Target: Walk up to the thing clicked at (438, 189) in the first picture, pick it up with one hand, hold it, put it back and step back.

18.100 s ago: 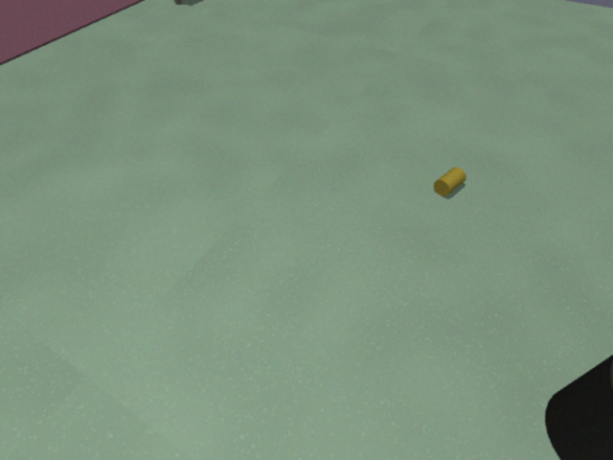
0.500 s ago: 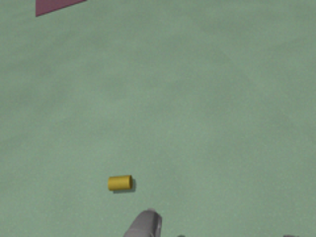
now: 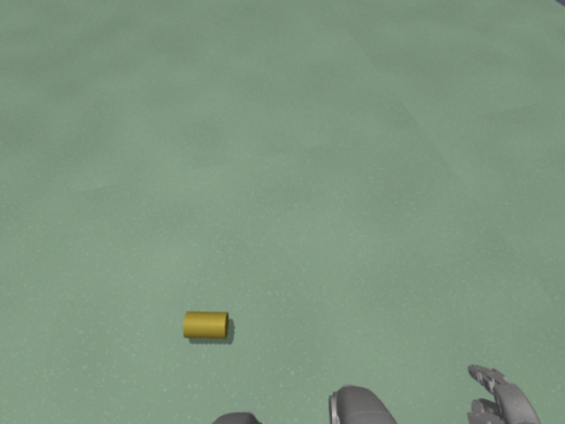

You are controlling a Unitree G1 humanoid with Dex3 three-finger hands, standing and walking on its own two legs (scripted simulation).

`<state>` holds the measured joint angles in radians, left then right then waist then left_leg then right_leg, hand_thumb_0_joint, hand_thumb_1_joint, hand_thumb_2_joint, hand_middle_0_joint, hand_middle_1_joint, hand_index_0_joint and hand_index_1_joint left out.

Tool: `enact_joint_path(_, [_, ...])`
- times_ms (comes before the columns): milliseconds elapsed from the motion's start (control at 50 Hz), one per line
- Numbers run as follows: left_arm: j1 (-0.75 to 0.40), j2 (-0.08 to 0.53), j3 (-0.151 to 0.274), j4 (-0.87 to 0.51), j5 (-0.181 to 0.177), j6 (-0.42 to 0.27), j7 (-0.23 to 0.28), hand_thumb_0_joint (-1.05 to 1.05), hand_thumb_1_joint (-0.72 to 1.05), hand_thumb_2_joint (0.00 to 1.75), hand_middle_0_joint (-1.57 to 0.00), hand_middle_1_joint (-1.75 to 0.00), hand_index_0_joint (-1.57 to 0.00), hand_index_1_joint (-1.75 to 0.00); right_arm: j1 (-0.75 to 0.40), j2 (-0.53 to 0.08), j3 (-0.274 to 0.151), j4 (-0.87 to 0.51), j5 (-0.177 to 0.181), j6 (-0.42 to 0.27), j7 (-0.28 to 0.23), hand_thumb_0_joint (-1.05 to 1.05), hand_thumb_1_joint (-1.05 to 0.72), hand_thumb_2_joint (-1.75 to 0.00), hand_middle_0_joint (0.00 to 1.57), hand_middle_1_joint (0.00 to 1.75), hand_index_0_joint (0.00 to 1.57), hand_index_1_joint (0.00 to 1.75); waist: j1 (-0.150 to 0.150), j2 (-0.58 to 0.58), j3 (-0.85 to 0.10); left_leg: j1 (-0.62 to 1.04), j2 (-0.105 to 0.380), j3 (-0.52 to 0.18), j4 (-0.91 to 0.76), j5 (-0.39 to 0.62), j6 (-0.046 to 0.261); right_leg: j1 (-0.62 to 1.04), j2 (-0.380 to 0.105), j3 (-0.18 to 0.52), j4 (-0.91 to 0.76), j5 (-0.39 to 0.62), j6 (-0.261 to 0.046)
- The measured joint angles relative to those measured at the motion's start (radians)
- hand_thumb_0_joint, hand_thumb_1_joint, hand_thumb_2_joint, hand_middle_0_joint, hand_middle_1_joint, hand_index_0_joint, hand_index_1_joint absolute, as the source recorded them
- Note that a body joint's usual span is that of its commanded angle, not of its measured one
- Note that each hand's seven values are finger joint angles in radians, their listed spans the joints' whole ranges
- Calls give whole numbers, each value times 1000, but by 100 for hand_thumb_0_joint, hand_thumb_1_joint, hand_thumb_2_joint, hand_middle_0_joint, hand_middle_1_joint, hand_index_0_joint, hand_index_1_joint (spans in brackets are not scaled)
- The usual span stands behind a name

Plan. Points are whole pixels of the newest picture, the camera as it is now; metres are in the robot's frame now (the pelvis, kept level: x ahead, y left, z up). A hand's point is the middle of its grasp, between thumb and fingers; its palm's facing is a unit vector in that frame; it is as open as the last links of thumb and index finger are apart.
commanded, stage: walk up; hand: left
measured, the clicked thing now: (206, 324) +0.47 +0.26 -0.72
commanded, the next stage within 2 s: stand in 1.48 s
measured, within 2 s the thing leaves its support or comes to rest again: neither
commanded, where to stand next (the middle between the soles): +0.05 +0.01 m, yaw -1 degrees
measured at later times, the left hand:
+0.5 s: hand out of the picture +0.09 +0.27 -0.14, palm faces -0.09 -0.93 -0.36, open 7.4 cm
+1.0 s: hand out of the picture +0.02 +0.27 -0.14, palm faces -0.05 -0.94 -0.34, open 7.4 cm
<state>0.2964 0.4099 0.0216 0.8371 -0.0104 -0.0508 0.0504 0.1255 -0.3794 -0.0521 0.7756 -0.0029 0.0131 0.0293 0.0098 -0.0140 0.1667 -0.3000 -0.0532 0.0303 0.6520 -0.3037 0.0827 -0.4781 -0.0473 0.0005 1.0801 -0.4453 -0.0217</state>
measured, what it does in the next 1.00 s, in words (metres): steps on the spot: right foot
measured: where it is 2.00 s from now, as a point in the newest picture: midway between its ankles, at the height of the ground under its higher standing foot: outside the picture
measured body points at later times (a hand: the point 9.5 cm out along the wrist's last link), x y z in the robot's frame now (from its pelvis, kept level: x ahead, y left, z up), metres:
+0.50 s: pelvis -0.03 +0.02 +0.01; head -0.01 +0.02 +0.46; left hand +0.10 +0.31 -0.11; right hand +0.04 -0.28 -0.12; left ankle +0.03 +0.08 -0.72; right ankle +0.00 -0.11 -0.72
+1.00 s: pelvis -0.02 +0.02 +0.02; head -0.01 +0.02 +0.47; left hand +0.02 +0.32 -0.11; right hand +0.08 -0.28 -0.10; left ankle +0.03 +0.08 -0.72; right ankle +0.00 -0.11 -0.72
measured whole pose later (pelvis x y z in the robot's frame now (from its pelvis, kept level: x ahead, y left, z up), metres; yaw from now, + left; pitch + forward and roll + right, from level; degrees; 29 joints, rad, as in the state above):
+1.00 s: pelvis -0.02 +0.02 +0.02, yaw -2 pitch -3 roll -1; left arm 0.18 0.37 -0.01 1.15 0.01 -0.03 -0.01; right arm 0.06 -0.35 -0.01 1.10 -0.01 0.00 0.03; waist 0.03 0.00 0.07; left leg -0.17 -0.05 0.06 0.34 -0.12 0.07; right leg -0.13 0.00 -0.02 0.34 -0.16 0.00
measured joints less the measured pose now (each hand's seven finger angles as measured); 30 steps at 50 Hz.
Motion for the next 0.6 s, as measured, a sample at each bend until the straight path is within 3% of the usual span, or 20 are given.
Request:
enact_joint_path(100, [-62, -7, 4, 5, 3, 13, -5, 0, 90, 90, -20, -30, -21, -30, 20, -4, 9, 15, -4, 4, -11, 1, -90, -89, 20, 30, 20, 30, -15, 1, 9, -6, -13, 23, 11, -3, 13, 30, 2, -20, -180, 53, 6])
enact_joint_path(220, [-90, -11, 12, 19, 19, 36, -19, 0, 90, 90, -20, -30, -21, -30, 40, -8, 13, 44, -5, 26, -14, 1, -90, -89, 20, 30, 20, 30, -27, 35, -6, -69, -2, 47, 80, -30, 11, 152, 43, -22, -348, 70, -7])
enact_joint_path(260, [-107, -24, 12, 34, 29, 32, -21, 0, 90, 90, -20, -30, -21, -30, 34, -9, 16, 73, 2, 27, -18, 1, -90, -89, 20, 30, 20, 30, -28, 72, 9, -73, 25, 32, 92, -29, -5, 170, 70, -33, -383, 92, 3])
enact_joint_path(300, [-114, -21, 3, 42, 29, 24, -28, 0, 90, 90, -20, -30, -21, -30, 39, 6, 26, 102, 3, 23, -18, 1, -90, -89, 20, 30, 20, 30, -22, 62, 6, -60, 15, 11, 75, -49, -49, 172, 63, -27, -390, 103, 1])
enact_joint_path(320, [-119, -19, -1, 49, 27, 24, -31, 0, 90, 90, -20, -30, -21, -30, 43, 13, 30, 116, 3, 18, -18, 1, -90, -89, 20, 30, 20, 30, -22, 50, 3, -49, 12, 20, 54, -40, -56, 173, 51, -23, -389, 104, 3])
enact_joint_path(360, [-137, -26, -10, 67, 23, 27, -35, 1, 90, 90, -20, -30, -21, -30, 52, 16, 35, 145, 3, 7, -12, 1, -90, -89, 20, 30, 20, 30, -31, 44, -4, -25, 4, 26, 6, 28, -33, 188, 36, -31, -402, 110, 12])
enact_joint_path(420, [-156, -39, -21, 90, 20, 23, -41, 1, 90, 90, -20, -30, -21, -30, 43, 16, 40, 189, 0, 6, -4, 1, -90, -89, 20, 30, 20, 30, -27, 41, -17, 3, 0, 31, -34, 45, -5, 215, 34, -26, -443, 136, 22])
enact_joint_path(600, [-182, -39, -29, 175, 9, 31, -58, 1, 90, 90, -20, -30, -21, -30, 11, 30, 48, 264, -17, -14, 3, 1, -90, -89, 20, 30, 20, 30, -17, -10, -86, 61, 0, 39, -181, 123, -3, 266, 38, -16, -588, 219, 14])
